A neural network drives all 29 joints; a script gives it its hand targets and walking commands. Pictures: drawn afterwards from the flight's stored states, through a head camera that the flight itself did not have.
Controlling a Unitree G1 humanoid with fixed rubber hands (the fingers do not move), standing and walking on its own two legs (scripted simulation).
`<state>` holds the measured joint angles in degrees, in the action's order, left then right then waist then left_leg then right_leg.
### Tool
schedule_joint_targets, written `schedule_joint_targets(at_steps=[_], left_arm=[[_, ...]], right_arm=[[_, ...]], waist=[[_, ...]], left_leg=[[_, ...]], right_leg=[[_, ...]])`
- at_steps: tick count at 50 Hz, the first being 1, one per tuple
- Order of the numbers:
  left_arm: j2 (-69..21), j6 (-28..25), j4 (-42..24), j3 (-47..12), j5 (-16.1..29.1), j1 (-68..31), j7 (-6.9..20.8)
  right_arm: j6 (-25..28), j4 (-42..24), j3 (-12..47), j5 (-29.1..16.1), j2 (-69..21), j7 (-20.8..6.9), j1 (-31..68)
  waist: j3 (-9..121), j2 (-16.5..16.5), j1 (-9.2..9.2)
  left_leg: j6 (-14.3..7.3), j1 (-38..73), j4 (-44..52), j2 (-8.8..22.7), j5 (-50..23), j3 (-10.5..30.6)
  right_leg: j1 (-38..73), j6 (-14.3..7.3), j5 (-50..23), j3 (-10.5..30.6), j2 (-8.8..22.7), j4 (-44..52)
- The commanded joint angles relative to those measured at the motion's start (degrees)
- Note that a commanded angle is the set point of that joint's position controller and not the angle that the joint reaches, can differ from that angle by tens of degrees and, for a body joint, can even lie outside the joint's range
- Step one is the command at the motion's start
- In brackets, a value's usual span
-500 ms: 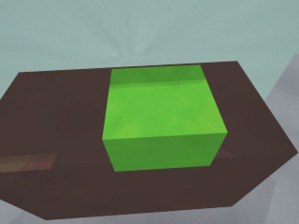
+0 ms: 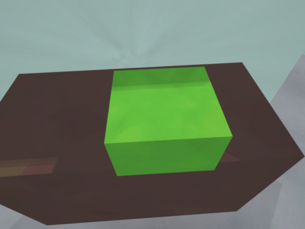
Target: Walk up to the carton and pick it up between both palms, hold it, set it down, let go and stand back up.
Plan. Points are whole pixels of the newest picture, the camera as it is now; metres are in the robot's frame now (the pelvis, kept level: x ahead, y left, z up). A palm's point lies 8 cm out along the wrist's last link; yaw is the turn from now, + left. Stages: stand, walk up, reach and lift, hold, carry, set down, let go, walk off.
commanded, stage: stand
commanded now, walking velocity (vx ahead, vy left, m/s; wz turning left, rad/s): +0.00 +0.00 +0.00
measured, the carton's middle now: (162, 118) +0.44 -0.01 +0.01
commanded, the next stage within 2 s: walk up in 0.72 s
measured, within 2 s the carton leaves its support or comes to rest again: neither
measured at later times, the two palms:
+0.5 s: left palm out of the picture -0.03 +0.20 -0.15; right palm out of the picture -0.03 -0.20 -0.15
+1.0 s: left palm out of the picture -0.03 +0.21 -0.15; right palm out of the picture -0.03 -0.21 -0.15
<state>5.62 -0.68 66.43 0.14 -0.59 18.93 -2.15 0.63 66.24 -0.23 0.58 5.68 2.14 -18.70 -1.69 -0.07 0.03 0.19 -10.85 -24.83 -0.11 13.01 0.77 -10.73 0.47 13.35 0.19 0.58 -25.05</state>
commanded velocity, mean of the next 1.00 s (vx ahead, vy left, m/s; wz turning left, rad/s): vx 0.00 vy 0.00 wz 0.00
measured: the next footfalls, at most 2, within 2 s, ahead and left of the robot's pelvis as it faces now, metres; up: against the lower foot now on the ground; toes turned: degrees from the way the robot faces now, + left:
none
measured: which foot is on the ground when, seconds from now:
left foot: down 0.00-1.00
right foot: down 0.00-1.00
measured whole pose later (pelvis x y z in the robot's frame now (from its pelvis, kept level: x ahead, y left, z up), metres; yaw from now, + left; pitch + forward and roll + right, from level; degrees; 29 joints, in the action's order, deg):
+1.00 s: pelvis +0.00 +0.00 +0.00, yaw +0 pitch -2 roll +0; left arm 7.2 -1.1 65.0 -1.2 -0.8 17.8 -2.9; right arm 0.4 65.6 0.5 0.1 7.7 2.6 -16.9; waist -3.6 -0.1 0.0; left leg 0.2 -11.5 -27.2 -0.1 14.1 0.5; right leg -11.7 0.5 14.5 0.5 0.8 -27.9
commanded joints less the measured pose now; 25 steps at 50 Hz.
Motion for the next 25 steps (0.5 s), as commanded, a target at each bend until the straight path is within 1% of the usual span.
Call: schedule_joint_targets(at_steps=[1,2,3,4,5,6,7,8,9,10,11,12,13,14,16,17,18,19,20,21,22,23,24,25], left_arm=[[3.9,-0.3,-0.3,0.6,0.0,5.6,-0.2],[3.8,-0.2,0.1,0.8,0.0,6.4,-0.2],[4.0,-0.1,0.0,0.7,-0.1,5.8,-0.1],[4.5,0.0,-0.2,0.9,-0.2,5.2,-0.3],[5.0,0.0,-0.1,1.1,-0.1,5.9,-0.1],[3.5,0.0,-0.1,0.8,-0.2,5.9,-0.2],[4.0,-0.1,-0.2,0.7,-0.1,5.8,-0.3],[3.0,-0.1,0.0,0.5,-0.1,5.8,-0.4],[3.7,-0.4,0.2,0.6,-0.1,5.8,-0.3],[3.7,-0.4,-0.1,0.6,-0.1,5.4,-0.3],[3.5,-0.3,-0.2,0.5,-0.1,5.2,-0.2],[4.6,-0.2,-0.5,0.7,-0.1,4.6,-0.2],[5.0,-0.3,-0.1,0.8,-0.1,5.1,-0.2],[4.9,-0.4,0.1,0.8,0.0,6.4,-0.3],[3.7,-0.3,0.2,0.6,0.0,6.2,-0.1],[3.8,-0.3,0.3,0.7,-0.1,6.4,-0.1],[3.6,-0.2,0.1,0.6,-0.1,5.8,-0.2],[3.3,-0.1,0.3,0.5,-0.2,5.9,-0.1],[3.9,-0.2,0.1,0.6,-0.1,6.0,-0.2],[3.6,-0.2,0.1,0.5,-0.1,5.3,-0.1],[3.0,-0.2,0.1,0.4,0.0,5.2,-0.2],[3.4,-0.2,0.2,0.4,0.0,5.7,-0.2],[3.7,-0.1,0.0,0.6,0.0,5.3,-0.2],[4.1,-0.2,0.0,0.8,0.0,5.1,-0.2]], right_arm=[[0.3,-0.4,-0.6,0.0,3.9,0.2,-5.4],[0.3,-0.9,-0.6,0.1,4.3,0.1,-4.7],[0.4,-0.6,-0.7,0.0,4.4,0.0,-5.5],[0.2,-0.5,-0.4,0.0,3.4,0.0,-5.1],[0.1,-0.6,-0.2,0.1,3.5,0.0,-5.0],[0.2,-0.8,-0.7,0.1,4.5,0.0,-4.6],[0.2,-0.8,-0.4,0.0,3.8,0.1,-4.8],[0.3,-0.4,-0.3,-0.1,3.5,0.0,-5.2],[0.2,-0.3,-0.4,-0.1,3.8,0.0,-5.8],[0.2,0.1,-0.3,0.0,3.7,0.1,-5.9],[0.0,0.2,-0.1,0.0,3.0,0.1,-5.7],[0.1,0.0,-0.2,-0.1,3.8,0.1,-6.3],[0.2,-0.1,-0.3,0.1,4.4,0.2,-5.2],[0.3,-0.4,-0.4,-0.2,4.9,0.1,-4.9],[0.3,-0.1,-0.3,-0.1,4.0,-0.1,-5.3],[0.3,0.0,0.0,0.0,3.1,0.0,-4.9],[0.2,-0.1,0.1,-0.2,2.8,0.1,-5.2],[0.2,0.2,0.1,-0.1,2.9,0.1,-6.0],[0.3,-0.4,0.0,0.0,3.7,0.0,-4.9],[0.3,-0.4,0.1,0.0,3.2,-0.1,-4.4],[0.4,-0.8,-0.3,-0.1,5.0,0.0,-4.4],[0.5,-0.5,-0.4,0.0,5.2,0.1,-4.0],[0.6,-0.4,-0.4,-0.1,4.4,0.0,-4.9],[0.7,-0.3,-0.4,0.0,4.6,0.0,-4.7]], waist=[[-3.5,0.0,0.00],[-3.1,-1.2,0.45],[-3.4,0.2,-0.12],[-3.8,0.5,-0.22],[-3.0,0.1,0.19],[-2.5,0.5,0.06],[-3.5,-0.6,-0.17],[-4.3,0.4,-0.35],[-3.4,-0.7,-0.51],[-4.2,0.5,-0.26],[-4.9,-0.4,-0.18],[-4.0,-0.1,-0.73],[-4.7,0.4,-0.13],[-2.7,0.1,0.16],[-3.4,-1.7,0.01],[-3.1,-0.9,0.36],[-3.9,-0.8,-0.16],[-3.4,-0.4,-0.14],[-3.3,0.4,-0.05],[-3.6,-0.4,0.24],[-3.4,0.5,0.01],[-3.5,0.3,0.37],[-3.3,-0.2,0.13],[-2.8,0.2,0.31]], left_leg=[[-1.7,-1.7,4.7,4.2,-3.1,3.7],[-1.6,-1.5,5.0,4.5,-2.3,3.8],[-1.6,-1.2,5.0,4.1,-1.9,3.8],[-1.5,-2.0,5.4,4.1,-0.8,3.8],[-1.3,-2.5,5.5,4.1,-0.1,3.8],[-1.5,-1.5,5.7,4.3,-0.5,3.9],[-1.4,-1.2,5.4,4.3,-1.7,3.6],[-1.4,-1.9,4.7,4.2,-2.9,3.4],[-1.4,-0.5,4.7,4.0,-3.6,3.1],[-1.3,-1.4,4.8,4.1,-3.1,3.3],[-1.3,-1.2,4.5,3.9,-2.9,2.8],[-1.3,-1.0,4.8,4.1,-3.0,3.2],[-1.3,-2.2,5.0,4.2,-2.6,3.6],[-1.5,-1.6,5.0,4.1,-1.9,3.3],[-1.4,-1.2,4.5,4.0,-3.7,3.2],[-1.3,-0.7,4.4,4.2,-3.8,2.9],[-1.0,-1.3,4.8,3.9,-2.4,2.8],[-1.1,-1.0,4.5,3.9,-2.4,2.6],[-1.4,-1.7,5.0,4.3,-2.9,3.5],[-1.4,-1.9,5.0,4.4,-3.6,3.3],[-1.4,-2.3,5.2,4.4,-2.3,3.6],[-1.6,-1.5,5.1,4.6,-2.9,3.6],[-1.4,-2.1,5.5,4.2,-1.9,3.6],[-1.5,-1.3,5.3,4.3,-3.1,3.5]], right_leg=[[-2.0,-1.8,-3.2,3.6,3.8,4.9],[-1.8,-1.3,-3.2,3.3,3.6,4.3],[-2.4,-1.4,-3.1,3.8,3.6,4.9],[-2.6,-1.3,-2.4,3.6,3.6,4.6],[-1.3,-1.1,-2.2,3.1,3.4,4.5],[-1.4,-1.2,-3.5,3.1,3.4,4.1],[-2.5,-1.2,-3.4,3.5,3.6,4.5],[-2.1,-1.3,-4.2,3.7,3.7,4.7],[-2.7,-1.4,-4.4,4.2,3.9,4.9],[-2.4,-1.2,-4.2,4.0,3.7,4.7],[-3.4,-1.4,-3.3,4.4,3.8,5.1],[-2.9,-1.5,-3.7,4.3,3.7,4.9],[-2.2,-1.3,-3.8,3.8,3.8,5.0],[-1.8,-1.3,-3.2,4.1,3.6,5.1],[-1.6,-1.3,-4.2,4.0,3.7,4.6],[-1.8,-1.3,-4.2,4.1,3.7,4.9],[-2.6,-1.2,-2.8,3.9,3.4,5.1],[-2.3,-1.4,-2.5,4.1,3.5,5.2],[-1.1,-1.4,-4.6,3.9,3.6,4.4],[-1.2,-1.3,-4.9,3.5,3.7,4.4],[-0.9,-1.3,-5.2,3.7,3.4,4.2],[-1.6,-1.5,-5.2,4.0,3.8,4.5],[-0.9,-1.4,-4.3,3.6,3.5,4.2],[-0.8,-1.2,-5.5,3.6,3.6,4.2]])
